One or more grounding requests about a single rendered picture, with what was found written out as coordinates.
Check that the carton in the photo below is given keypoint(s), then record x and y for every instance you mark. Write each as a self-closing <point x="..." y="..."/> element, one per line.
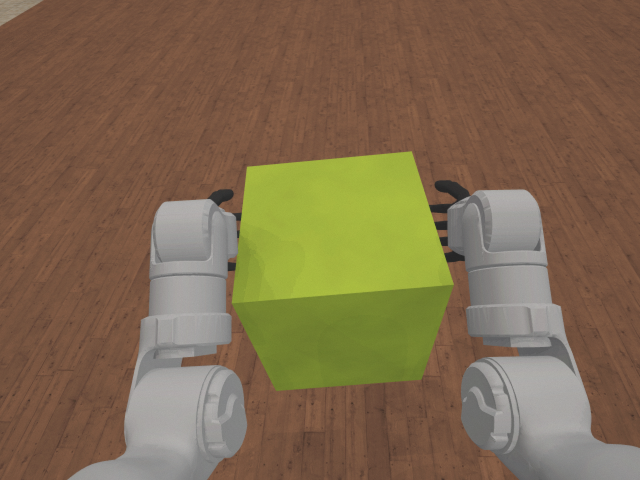
<point x="340" y="276"/>

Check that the right robot upper arm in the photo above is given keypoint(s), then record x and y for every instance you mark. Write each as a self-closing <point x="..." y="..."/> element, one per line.
<point x="533" y="414"/>

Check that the left robot hand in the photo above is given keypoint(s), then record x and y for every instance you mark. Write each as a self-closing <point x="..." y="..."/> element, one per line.
<point x="221" y="196"/>

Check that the right robot hand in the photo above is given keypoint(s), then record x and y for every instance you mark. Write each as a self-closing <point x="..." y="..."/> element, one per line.
<point x="459" y="193"/>

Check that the left robot forearm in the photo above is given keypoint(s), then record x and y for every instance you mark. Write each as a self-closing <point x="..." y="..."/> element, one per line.
<point x="191" y="242"/>

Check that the right robot forearm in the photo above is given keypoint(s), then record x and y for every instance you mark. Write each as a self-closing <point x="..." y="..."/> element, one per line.
<point x="500" y="234"/>

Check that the left robot upper arm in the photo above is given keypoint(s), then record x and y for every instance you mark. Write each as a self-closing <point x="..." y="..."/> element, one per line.
<point x="181" y="422"/>

